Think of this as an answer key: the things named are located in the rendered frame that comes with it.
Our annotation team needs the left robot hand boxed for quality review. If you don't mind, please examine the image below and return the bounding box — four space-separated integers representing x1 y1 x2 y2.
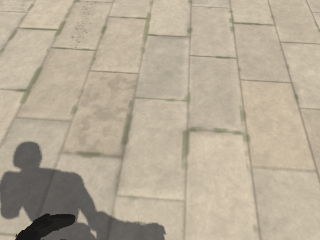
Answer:
15 213 76 240

